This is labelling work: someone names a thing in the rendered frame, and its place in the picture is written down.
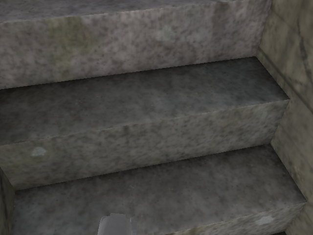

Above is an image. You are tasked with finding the robot left thigh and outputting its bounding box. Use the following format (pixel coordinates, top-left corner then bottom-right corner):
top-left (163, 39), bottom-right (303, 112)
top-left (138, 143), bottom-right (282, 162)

top-left (98, 212), bottom-right (138, 235)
